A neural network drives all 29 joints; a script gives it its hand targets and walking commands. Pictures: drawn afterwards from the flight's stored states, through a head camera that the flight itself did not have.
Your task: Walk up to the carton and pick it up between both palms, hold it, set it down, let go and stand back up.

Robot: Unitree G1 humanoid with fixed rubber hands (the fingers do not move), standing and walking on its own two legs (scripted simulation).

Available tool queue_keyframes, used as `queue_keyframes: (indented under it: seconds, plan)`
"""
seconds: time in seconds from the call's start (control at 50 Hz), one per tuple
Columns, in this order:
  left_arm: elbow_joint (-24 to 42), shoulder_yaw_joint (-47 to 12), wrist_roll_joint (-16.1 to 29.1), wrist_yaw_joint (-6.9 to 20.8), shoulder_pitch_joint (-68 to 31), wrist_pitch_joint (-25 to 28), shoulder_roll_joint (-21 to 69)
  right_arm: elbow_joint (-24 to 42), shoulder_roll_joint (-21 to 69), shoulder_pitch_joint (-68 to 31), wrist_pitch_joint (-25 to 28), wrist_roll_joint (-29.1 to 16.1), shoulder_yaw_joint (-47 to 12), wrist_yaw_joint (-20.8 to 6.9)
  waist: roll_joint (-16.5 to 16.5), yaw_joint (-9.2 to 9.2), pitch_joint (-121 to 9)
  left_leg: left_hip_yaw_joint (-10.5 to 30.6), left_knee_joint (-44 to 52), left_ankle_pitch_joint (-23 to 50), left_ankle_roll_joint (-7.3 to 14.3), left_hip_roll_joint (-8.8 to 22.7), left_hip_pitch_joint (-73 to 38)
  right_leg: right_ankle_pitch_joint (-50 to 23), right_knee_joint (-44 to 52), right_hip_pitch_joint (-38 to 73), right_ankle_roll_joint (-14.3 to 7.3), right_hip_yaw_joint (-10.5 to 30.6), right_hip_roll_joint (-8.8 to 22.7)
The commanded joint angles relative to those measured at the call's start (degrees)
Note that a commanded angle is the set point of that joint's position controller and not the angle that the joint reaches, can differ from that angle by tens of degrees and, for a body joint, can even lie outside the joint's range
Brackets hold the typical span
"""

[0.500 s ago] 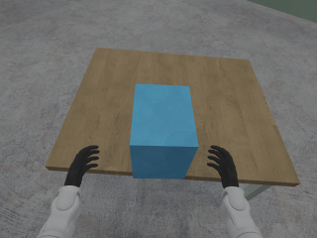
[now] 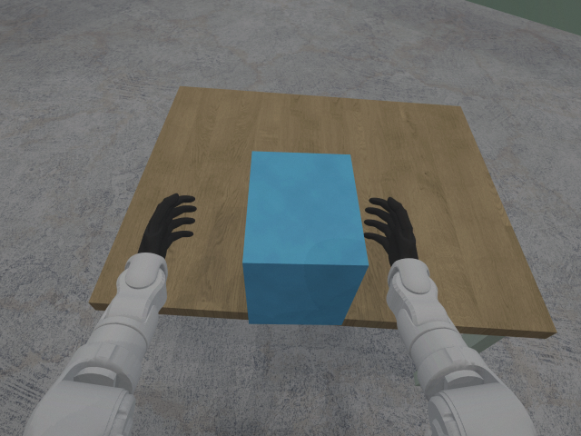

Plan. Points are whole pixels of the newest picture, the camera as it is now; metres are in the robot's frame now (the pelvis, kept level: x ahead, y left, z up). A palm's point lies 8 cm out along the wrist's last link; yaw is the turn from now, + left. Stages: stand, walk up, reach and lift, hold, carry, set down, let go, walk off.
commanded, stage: reach and lift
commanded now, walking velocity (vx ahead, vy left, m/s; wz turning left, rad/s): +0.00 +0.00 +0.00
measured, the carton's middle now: (298, 241) +0.44 +0.00 -0.06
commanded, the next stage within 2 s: none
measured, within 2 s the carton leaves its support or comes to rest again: neither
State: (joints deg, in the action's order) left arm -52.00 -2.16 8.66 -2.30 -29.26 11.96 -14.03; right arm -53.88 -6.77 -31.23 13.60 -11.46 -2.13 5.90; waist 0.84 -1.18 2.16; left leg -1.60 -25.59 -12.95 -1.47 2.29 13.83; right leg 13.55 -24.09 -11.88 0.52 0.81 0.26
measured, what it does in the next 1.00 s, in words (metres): stands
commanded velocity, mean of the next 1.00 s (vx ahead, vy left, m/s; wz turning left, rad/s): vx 0.00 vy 0.00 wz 0.00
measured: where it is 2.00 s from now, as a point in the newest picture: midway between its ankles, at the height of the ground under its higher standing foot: outside the picture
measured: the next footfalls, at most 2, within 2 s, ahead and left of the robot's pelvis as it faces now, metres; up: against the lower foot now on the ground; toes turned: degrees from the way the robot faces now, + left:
none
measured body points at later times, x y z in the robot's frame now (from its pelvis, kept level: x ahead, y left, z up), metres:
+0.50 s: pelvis +0.00 +0.00 -0.01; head +0.05 +0.01 +0.44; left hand +0.43 +0.20 +0.06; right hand +0.44 -0.14 +0.06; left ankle +0.00 +0.13 -0.74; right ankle -0.01 -0.13 -0.74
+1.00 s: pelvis -0.01 +0.00 -0.02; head +0.08 +0.02 +0.43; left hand +0.45 +0.20 +0.04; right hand +0.46 -0.14 +0.05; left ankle +0.00 +0.13 -0.74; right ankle -0.01 -0.13 -0.74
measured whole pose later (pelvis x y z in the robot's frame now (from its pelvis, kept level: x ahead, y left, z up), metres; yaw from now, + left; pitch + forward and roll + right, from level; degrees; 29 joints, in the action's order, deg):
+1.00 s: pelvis -0.01 +0.00 -0.02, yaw -1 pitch +18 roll -2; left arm -86.6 -0.8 11.3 -3.3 -60.0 18.5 -14.0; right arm -80.8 -9.6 -59.8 12.3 -13.3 -1.8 4.6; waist 1.2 -0.5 -9.0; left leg -0.8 -34.0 -14.1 -1.5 3.6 38.0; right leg 13.3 -30.1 -35.0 0.7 0.5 -1.1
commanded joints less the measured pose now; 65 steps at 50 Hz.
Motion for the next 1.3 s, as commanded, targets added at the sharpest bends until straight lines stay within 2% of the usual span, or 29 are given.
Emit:
queue_keyframes:
  seconds: [0.0,0.06,0.16,0.22,0.28,0.38,0.44,0.62,0.72,0.86,0.96,1.04,1.1,1.22,1.28]
  plan:
    - [-1.6,5.0,0.7,-0.7,-22.0,3.8,0.2,-4.3,-6.6,-20.6,3.5,-1.1,3.5,0.2,-3.7,2.13,-28.5,-0.4,-4.0,25.0,-3.6,-1.0,-4.6,-16.7,1.0,-2.5,-0.8,-2.4,-3.0]
    - [-1.8,3.9,1.6,-1.1,-27.3,4.4,-0.1,-4.7,-7.6,-25.8,4.2,-1.2,4.7,-0.1,-4.6,2.67,-32.6,-0.1,-5.2,26.8,-4.1,-0.8,-4.0,-16.4,0.5,-5.3,-0.9,-3.2,-3.4]
    - [-4.7,3.5,2.1,-1.6,-31.3,4.7,-0.6,-5.7,-9.4,-30.9,5.1,-2.0,4.7,-0.4,-4.7,2.32,-38.5,0.1,-7.8,31.6,-5.1,-0.4,-4.5,-17.6,-0.1,-8.9,-0.9,-4.2,-4.4]
    - [-8.0,3.6,2.1,-1.8,-34.1,4.5,-1.3,-7.6,-10.3,-34.0,4.4,-2.3,4.3,-0.7,-4.4,1.62,-39.4,0.2,-8.2,30.5,-5.0,-0.1,-3.7,-15.8,-0.3,-11.5,-1.0,-4.3,-4.7]
    - [-11.7,2.7,2.9,-2.2,-39.2,4.2,-1.7,-10.4,-11.5,-38.6,3.4,-2.6,4.6,-1.2,-4.8,1.93,-40.0,0.3,-8.8,28.3,-5.2,0.2,-2.5,-12.7,-0.8,-14.9,-1.4,-4.9,-4.9]
    - [-19.4,2.7,3.0,-2.2,-44.7,4.2,-3.6,-15.0,-12.3,-43.3,1.7,-2.9,3.7,-1.1,-3.6,1.55,-41.6,-0.3,-9.4,24.1,-4.4,-0.2,1.4,-13.3,-2.2,-15.7,-1.3,-4.2,-4.3]
    - [-23.2,2.3,3.5,-2.1,-47.6,4.5,-4.4,-17.7,-12.6,-45.8,0.7,-3.1,3.5,-0.9,-2.5,1.97,-41.3,-0.5,-9.2,21.5,-3.9,-0.4,3.5,-13.3,-2.9,-15.8,-1.0,-4.1,-3.9]
    - [-26.2,1.9,4.8,-2.4,-56.5,5.5,-7.2,-19.3,-13.4,-52.6,-1.1,-3.4,3.8,-1.0,-1.6,2.00,-46.1,-0.8,-9.4,21.0,-2.8,-0.9,6.4,-14.8,-4.2,-17.1,-0.9,-4.2,-3.2]
    - [-29.6,1.6,4.5,-2.2,-57.1,5.4,-7.0,-21.3,-13.2,-52.6,-1.6,-3.0,3.8,-1.2,-1.3,2.28,-46.1,-0.6,-10.0,22.0,-2.8,-1.0,6.6,-15.5,-4.4,-18.6,-1.0,-4.4,-3.0]
    - [-35.8,3.8,1.4,-1.0,-52.6,7.8,-5.6,-26.2,-10.6,-49.0,0.3,-2.0,3.0,-1.4,-1.2,1.52,-44.0,-0.7,-10.9,23.9,-2.7,-1.2,7.9,-17.1,-5.5,-19.2,-0.8,-4.3,-2.2]
    - [-34.6,4.3,0.3,-1.1,-51.2,11.8,-3.8,-28.5,-8.7,-47.1,4.3,-0.6,4.3,-1.3,-3.1,1.73,-46.0,-0.8,-12.8,28.1,-3.4,-1.3,8.8,-18.3,-6.7,-22.0,-0.6,-4.8,-2.1]
    - [-34.3,3.9,0.5,-1.6,-52.5,15.0,-2.5,-29.4,-8.2,-47.4,7.6,0.0,5.8,-1.3,-4.6,2.16,-50.2,-0.4,-15.1,29.8,-3.9,-1.2,10.4,-16.4,-8.3,-26.7,-0.9,-5.7,-2.2]
    - [-34.8,3.5,0.9,-1.8,-53.6,16.8,-2.1,-29.8,-8.0,-47.3,9.0,0.4,6.2,-1.6,-5.3,2.06,-52.7,-0.5,-16.6,28.0,-3.6,-1.1,12.2,-14.1,-9.8,-29.9,-0.8,-6.0,-2.2]
    - [-36.5,3.7,0.9,-1.8,-55.1,18.7,-2.2,-30.5,-7.0,-47.2,9.9,1.0,6.5,-2.2,-4.4,1.29,-53.2,-0.8,-18.4,20.3,-2.2,-1.2,17.3,-7.9,-13.2,-33.8,-0.6,-6.3,-1.7]
    - [-36.1,2.9,2.0,-1.9,-57.0,19.3,-2.1,-27.7,-6.4,-49.9,10.5,1.4,6.9,-2.1,-4.1,1.06,-56.1,-1.0,-19.7,17.5,-2.0,-1.4,19.9,-6.1,-14.9,-34.9,-0.6,-6.3,-1.5]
